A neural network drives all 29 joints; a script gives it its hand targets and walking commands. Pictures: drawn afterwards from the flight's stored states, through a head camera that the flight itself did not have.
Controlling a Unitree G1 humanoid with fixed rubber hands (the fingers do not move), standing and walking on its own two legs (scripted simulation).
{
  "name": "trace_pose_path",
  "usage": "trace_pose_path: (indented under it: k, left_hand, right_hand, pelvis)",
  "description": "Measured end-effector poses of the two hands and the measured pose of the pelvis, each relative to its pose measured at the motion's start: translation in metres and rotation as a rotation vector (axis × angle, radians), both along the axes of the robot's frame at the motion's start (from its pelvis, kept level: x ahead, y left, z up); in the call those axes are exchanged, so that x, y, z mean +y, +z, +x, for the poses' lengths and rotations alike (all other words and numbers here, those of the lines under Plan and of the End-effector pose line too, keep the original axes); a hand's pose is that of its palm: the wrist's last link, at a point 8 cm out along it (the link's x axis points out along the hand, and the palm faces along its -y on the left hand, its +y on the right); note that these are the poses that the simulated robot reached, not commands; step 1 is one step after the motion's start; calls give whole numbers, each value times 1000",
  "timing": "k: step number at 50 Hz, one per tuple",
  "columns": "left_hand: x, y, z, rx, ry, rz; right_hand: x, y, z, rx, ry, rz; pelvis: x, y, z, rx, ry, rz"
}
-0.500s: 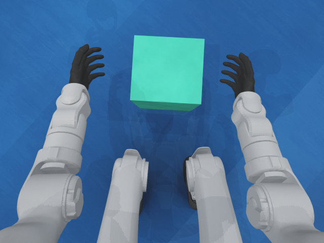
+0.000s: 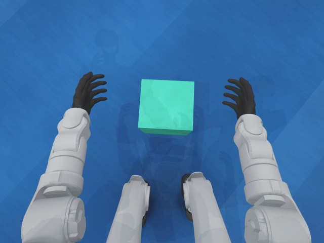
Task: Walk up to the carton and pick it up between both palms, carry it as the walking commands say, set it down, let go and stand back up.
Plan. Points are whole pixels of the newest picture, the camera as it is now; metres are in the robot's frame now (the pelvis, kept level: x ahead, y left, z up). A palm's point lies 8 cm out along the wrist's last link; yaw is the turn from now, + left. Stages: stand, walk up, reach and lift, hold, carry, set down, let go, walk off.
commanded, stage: set down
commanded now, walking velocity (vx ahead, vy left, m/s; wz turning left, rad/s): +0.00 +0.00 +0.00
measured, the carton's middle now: (166, 110) +0.50 -0.01 -0.48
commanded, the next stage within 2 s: let go in 0.30 s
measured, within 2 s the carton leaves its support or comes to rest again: neither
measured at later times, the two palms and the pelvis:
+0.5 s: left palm (64, 107) +0.42 +0.20 -0.03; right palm (259, 115) +0.39 -0.19 -0.04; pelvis +0.03 +0.01 +0.08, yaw -1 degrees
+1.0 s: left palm out of the picture +0.27 +0.23 +0.10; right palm out of the picture +0.25 -0.22 +0.09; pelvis +0.08 +0.00 +0.17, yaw -1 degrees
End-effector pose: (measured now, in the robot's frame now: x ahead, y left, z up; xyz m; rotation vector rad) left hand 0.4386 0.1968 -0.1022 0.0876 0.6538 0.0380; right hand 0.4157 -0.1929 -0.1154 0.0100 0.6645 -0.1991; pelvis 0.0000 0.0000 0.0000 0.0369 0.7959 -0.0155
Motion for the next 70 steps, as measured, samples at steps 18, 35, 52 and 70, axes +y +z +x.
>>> trace_pose_path:
  k: [18,35,52,70]
  left_hand:
    - [5,61,2,30,-23,32]
    - [26,128,-74,100,-32,107]
    - [36,204,-184,113,7,107]
    - [34,206,-214,159,5,68]
  right_hand:
    - [6,64,-1,32,35,-31]
    - [-20,131,-82,128,128,-119]
    - [-31,210,-177,122,129,-87]
    - [-32,219,-186,161,192,-111]
  pelvis:
    - [8,66,19,-57,6,-22]
    - [10,118,61,-257,1,-31]
    - [1,169,84,-689,-4,-47]
    - [2,171,68,-914,11,-47]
